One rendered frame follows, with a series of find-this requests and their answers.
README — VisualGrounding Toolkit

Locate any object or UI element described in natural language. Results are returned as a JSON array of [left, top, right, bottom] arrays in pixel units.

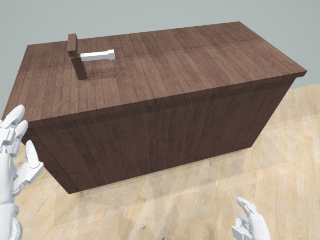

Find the counter
[[1, 21, 308, 195]]

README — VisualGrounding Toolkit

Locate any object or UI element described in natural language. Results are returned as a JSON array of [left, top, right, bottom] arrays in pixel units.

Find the tap lever
[[80, 49, 116, 62]]

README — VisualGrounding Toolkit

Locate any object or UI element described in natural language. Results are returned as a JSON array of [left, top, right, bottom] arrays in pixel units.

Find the left robot hand
[[0, 105, 44, 205]]

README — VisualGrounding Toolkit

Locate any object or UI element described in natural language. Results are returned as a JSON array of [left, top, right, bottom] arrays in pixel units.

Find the left robot forearm
[[0, 203, 23, 240]]

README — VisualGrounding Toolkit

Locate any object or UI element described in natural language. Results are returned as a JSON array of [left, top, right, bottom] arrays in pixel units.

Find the right robot hand
[[232, 197, 272, 240]]

